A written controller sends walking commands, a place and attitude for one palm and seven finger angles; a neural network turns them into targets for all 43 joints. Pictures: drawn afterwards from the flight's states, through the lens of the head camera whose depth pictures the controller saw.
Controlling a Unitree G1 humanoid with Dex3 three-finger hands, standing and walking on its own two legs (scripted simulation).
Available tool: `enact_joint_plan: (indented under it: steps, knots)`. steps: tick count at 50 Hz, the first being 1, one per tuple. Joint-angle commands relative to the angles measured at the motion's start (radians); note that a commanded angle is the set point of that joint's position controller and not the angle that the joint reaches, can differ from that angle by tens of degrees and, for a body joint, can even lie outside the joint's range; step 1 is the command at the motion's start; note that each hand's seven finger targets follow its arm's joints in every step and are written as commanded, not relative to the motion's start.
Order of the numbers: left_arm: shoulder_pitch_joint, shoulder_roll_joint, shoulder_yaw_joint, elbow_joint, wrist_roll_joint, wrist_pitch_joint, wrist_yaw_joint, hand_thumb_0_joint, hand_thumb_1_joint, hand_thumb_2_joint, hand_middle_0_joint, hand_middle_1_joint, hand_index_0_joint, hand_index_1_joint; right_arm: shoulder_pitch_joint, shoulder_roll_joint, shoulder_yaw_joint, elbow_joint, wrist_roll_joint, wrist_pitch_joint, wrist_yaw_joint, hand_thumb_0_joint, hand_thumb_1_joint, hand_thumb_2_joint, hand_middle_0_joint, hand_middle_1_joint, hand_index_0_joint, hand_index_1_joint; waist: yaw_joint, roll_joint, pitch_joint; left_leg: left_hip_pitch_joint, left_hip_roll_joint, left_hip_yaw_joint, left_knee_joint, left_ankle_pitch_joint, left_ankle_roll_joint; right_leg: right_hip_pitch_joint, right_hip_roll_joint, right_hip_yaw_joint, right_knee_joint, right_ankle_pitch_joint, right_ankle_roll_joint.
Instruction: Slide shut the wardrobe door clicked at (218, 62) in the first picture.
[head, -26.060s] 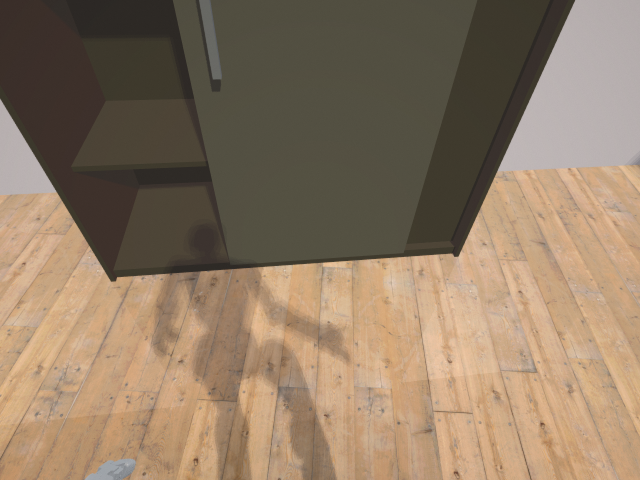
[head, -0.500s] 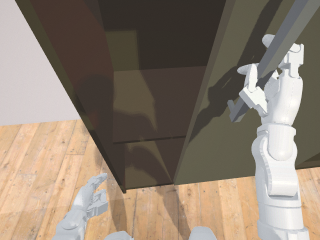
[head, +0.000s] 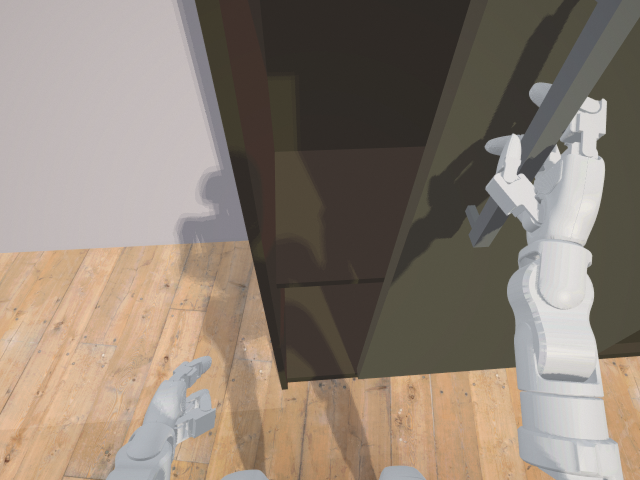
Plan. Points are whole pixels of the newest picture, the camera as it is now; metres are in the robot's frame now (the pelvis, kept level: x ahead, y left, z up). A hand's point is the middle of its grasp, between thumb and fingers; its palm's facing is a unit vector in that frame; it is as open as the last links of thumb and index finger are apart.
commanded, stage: step sideways, sliding the door along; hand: right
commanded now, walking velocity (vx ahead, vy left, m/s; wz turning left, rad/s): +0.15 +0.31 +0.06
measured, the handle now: (523, 141) +0.40 -0.21 +0.21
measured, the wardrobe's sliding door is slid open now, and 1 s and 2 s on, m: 0.21 0.07 0.00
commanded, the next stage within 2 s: stop walking and hold the door there in 1.92 s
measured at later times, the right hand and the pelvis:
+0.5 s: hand (429, 180) +0.36 -0.11 +0.20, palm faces +0.30 +0.95 -0.01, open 7.0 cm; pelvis +0.00 +0.08 +0.00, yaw +0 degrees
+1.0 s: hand (357, 182) +0.36 -0.04 +0.20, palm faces +0.38 +0.92 -0.03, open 7.1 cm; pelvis +0.02 +0.18 +0.00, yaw +0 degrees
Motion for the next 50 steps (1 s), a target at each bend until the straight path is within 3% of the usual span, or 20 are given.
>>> enact_joint_plan:
  steps: [1,2,4,7,10,14,17,19,21,24,26,28,31,33,35,38,42,44,46,50]
  knots:
    - [-0.091,0.108,0.045,-0.149,0.012,-0.061,0.031,0.000,0.900,0.900,-0.200,-0.300,-0.200,-0.300,-0.463,0.049,0.328,-0.429,0.004,-0.154,0.115,0.000,-0.900,-0.900,0.450,1.400,0.450,1.400,0.125,-0.117,-0.486,0.034,0.048,-0.078,0.089,0.395,-0.021,0.310,-0.102,0.061,-0.348,0.516,-0.088]
    - [-0.092,0.130,0.054,-0.163,0.023,-0.049,0.024,0.000,0.900,0.900,-0.200,-0.300,-0.200,-0.300,-0.476,0.069,0.362,-0.437,0.008,-0.164,0.124,0.000,-0.900,-0.900,0.450,1.400,0.450,1.400,0.121,-0.310,-0.466,-0.118,0.015,-0.044,0.244,0.009,-0.043,0.377,-0.261,0.224,-0.345,0.759,-0.158]
    - [-0.102,0.103,0.049,-0.181,0.023,-0.039,0.009,0.000,0.900,0.900,-0.200,-0.300,-0.200,-0.300,-0.459,0.073,0.350,-0.400,-0.006,-0.160,0.138,0.000,-0.900,-0.900,0.450,1.400,0.450,1.400,0.088,-0.258,-0.409,-0.196,0.020,-0.098,0.330,-0.196,-0.032,0.374,-0.305,0.180,-0.309,0.832,-0.235]
    - [-0.057,0.116,0.046,-0.180,0.008,-0.044,-0.010,0.000,0.900,0.900,-0.200,-0.300,-0.200,-0.300,-0.488,0.060,0.334,-0.349,-0.005,-0.159,0.136,0.000,-0.900,-0.900,0.450,1.400,0.450,1.400,0.093,-0.206,-0.447,-0.053,-0.004,-0.043,0.045,-0.097,-0.017,0.395,-0.223,-0.006,-0.153,0.928,-0.144]
    - [-0.052,0.118,0.047,-0.189,-0.008,-0.044,-0.010,0.000,0.900,0.900,-0.200,-0.300,-0.200,-0.300,-0.503,0.056,0.326,-0.317,-0.027,-0.153,0.149,0.000,-0.900,-0.900,0.450,1.400,0.450,1.400,0.098,-0.138,-0.485,0.128,-0.015,-0.015,-0.166,0.205,-0.021,0.305,-0.128,-0.053,-0.029,0.655,-0.082]
    - [-0.055,0.108,0.057,-0.134,-0.005,-0.050,0.014,0.000,0.900,0.900,-0.200,-0.300,-0.200,-0.300,-0.481,-0.024,0.268,-0.267,-0.014,-0.117,0.124,0.000,-0.900,-0.900,0.450,1.400,0.450,1.400,0.126,0.288,-0.431,0.163,0.186,-0.323,-0.206,0.566,0.098,0.064,0.093,-0.056,0.084,0.067,-0.010]
    - [-0.063,0.076,0.030,-0.117,0.003,-0.058,0.028,0.000,0.900,0.900,-0.200,-0.300,-0.200,-0.300,-0.533,0.039,0.322,-0.367,0.002,-0.136,0.117,0.000,-0.900,-0.900,0.450,1.400,0.450,1.400,0.147,0.039,-0.432,0.091,0.130,-0.193,-0.095,0.435,0.045,0.194,0.041,-0.062,-0.243,0.147,-0.043]
    - [-0.076,0.127,0.051,-0.156,0.019,-0.058,0.028,0.000,0.900,0.900,-0.200,-0.300,-0.200,-0.300,-0.486,0.046,0.317,-0.375,0.008,-0.159,0.122,0.000,-0.900,-0.900,0.450,1.400,0.450,1.400,0.120,-0.272,-0.451,-0.088,0.005,-0.049,0.177,0.125,-0.036,0.345,-0.241,0.209,-0.322,0.655,-0.159]
    - [-0.081,0.104,0.045,-0.175,0.023,-0.050,0.013,0.000,0.900,0.900,-0.200,-0.300,-0.200,-0.300,-0.450,0.045,0.321,-0.386,0.000,-0.162,0.139,0.000,-0.900,-0.900,0.450,1.400,0.450,1.400,0.086,-0.242,-0.411,-0.193,0.009,-0.099,0.231,-0.173,-0.029,0.436,-0.306,0.179,-0.275,0.948,-0.227]
    - [-0.056,0.112,0.045,-0.181,0.016,-0.056,-0.010,0.000,0.900,0.900,-0.200,-0.300,-0.200,-0.300,-0.448,0.037,0.303,-0.349,-0.007,-0.164,0.146,0.000,-0.900,-0.900,0.450,1.400,0.450,1.400,0.080,-0.201,-0.454,0.030,-0.009,-0.053,-0.050,0.001,-0.012,0.358,-0.210,-0.010,-0.075,0.918,-0.129]
    - [-0.052,0.104,0.043,-0.196,-0.011,-0.057,-0.005,0.000,0.900,0.900,-0.200,-0.300,-0.200,-0.300,-0.462,0.012,0.297,-0.365,-0.023,-0.151,0.149,0.000,-0.900,-0.900,0.450,1.400,0.450,1.400,0.088,0.023,-0.510,0.229,0.025,-0.092,-0.196,0.436,0.004,0.230,-0.050,-0.101,0.091,0.620,-0.060]
    - [-0.066,0.075,0.037,-0.177,-0.009,-0.067,0.010,0.000,0.900,0.900,-0.200,-0.300,-0.200,-0.300,-0.462,-0.013,0.284,-0.352,-0.021,-0.125,0.132,0.000,-0.900,-0.900,0.450,1.400,0.450,1.400,0.132,0.251,-0.474,0.224,0.201,-0.323,-0.195,0.697,0.101,0.037,0.094,-0.073,0.095,-0.002,-0.007]
    - [-0.048,0.082,0.033,-0.124,0.008,-0.070,0.016,0.000,0.900,0.900,-0.200,-0.300,-0.200,-0.300,-0.479,0.015,0.300,-0.374,-0.001,-0.131,0.122,0.000,-0.900,-0.900,0.450,1.400,0.450,1.400,0.139,0.080,-0.398,0.037,0.153,-0.277,-0.142,0.420,0.078,0.158,0.069,-0.065,-0.168,0.031,-0.034]
    - [-0.075,0.134,0.052,-0.158,0.025,-0.078,0.025,0.000,0.900,0.900,-0.200,-0.300,-0.200,-0.300,-0.455,0.030,0.310,-0.445,0.006,-0.162,0.120,0.000,-0.900,-0.900,0.450,1.400,0.450,1.400,0.120,-0.287,-0.443,-0.108,0.003,-0.072,0.158,0.232,-0.030,0.334,-0.207,0.191,-0.328,0.574,-0.131]
    - [-0.071,0.123,0.048,-0.177,0.028,-0.068,0.000,0.000,0.900,0.900,-0.200,-0.300,-0.200,-0.300,-0.376,0.037,0.305,-0.396,0.006,-0.161,0.146,0.000,-0.900,-0.900,0.450,1.400,0.450,1.400,0.086,-0.202,-0.446,-0.211,-0.015,-0.114,0.362,-0.168,-0.038,0.412,-0.332,0.259,-0.355,0.807,-0.229]
    - [-0.053,0.122,0.050,-0.178,0.035,-0.073,-0.009,0.000,0.900,0.900,-0.200,-0.300,-0.200,-0.300,-0.389,0.017,0.294,-0.435,0.001,-0.168,0.149,0.000,-0.900,-0.900,0.450,1.400,0.450,1.400,0.088,-0.237,-0.409,-0.141,0.010,-0.093,0.137,-0.123,-0.027,0.418,-0.264,0.028,-0.206,0.998,-0.160]
    - [-0.026,0.124,0.048,-0.202,0.003,-0.078,-0.014,0.000,0.900,0.900,-0.200,-0.300,-0.200,-0.300,-0.362,0.000,0.296,-0.430,-0.025,-0.161,0.155,0.000,-0.900,-0.900,0.450,1.400,0.450,1.400,0.099,-0.105,-0.461,0.118,-0.027,-0.009,-0.152,0.266,-0.031,0.336,-0.133,-0.076,-0.030,0.751,-0.065]
    - [-0.043,0.096,0.044,-0.199,0.001,-0.088,0.000,0.000,0.900,0.900,-0.200,-0.300,-0.200,-0.300,-0.366,-0.046,0.261,-0.446,-0.024,-0.142,0.149,0.000,-0.900,-0.900,0.450,1.400,0.450,1.400,0.127,0.134,-0.453,0.180,0.100,-0.179,-0.166,0.652,0.021,0.172,0.000,-0.100,0.010,0.381,-0.014]
    - [-0.022,0.118,0.070,-0.150,0.006,-0.093,0.009,0.000,0.900,0.900,-0.200,-0.300,-0.200,-0.300,-0.302,-0.072,0.219,-0.429,0.002,-0.125,0.132,0.000,-0.900,-0.900,0.450,1.400,0.450,1.400,0.135,0.219,-0.459,0.172,0.171,-0.287,-0.130,0.807,0.077,0.130,0.071,-0.080,0.027,0.151,0.002]
    - [-0.056,0.116,0.050,-0.177,0.023,-0.100,0.011,0.000,0.900,0.900,-0.200,-0.300,-0.200,-0.300,-0.259,-0.034,0.236,-0.540,0.013,-0.155,0.131,0.000,-0.900,-0.900,0.450,1.400,0.450,1.400,0.108,-0.191,-0.470,0.079,0.038,-0.093,-0.001,0.422,-0.043,0.250,-0.145,0.028,-0.261,0.582,-0.077]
